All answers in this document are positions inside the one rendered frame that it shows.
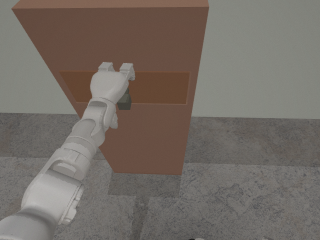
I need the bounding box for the left robot upper arm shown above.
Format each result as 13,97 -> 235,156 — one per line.
0,168 -> 85,240

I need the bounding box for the handle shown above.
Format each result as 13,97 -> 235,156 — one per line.
117,88 -> 132,110

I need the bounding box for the left robot forearm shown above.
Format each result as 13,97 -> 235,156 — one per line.
21,97 -> 116,209

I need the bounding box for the cabinet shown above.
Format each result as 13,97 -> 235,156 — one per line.
11,0 -> 209,175

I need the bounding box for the robot left hand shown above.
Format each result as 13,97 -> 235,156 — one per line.
90,62 -> 135,129

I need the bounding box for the drawer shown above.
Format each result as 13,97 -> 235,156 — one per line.
59,70 -> 190,104

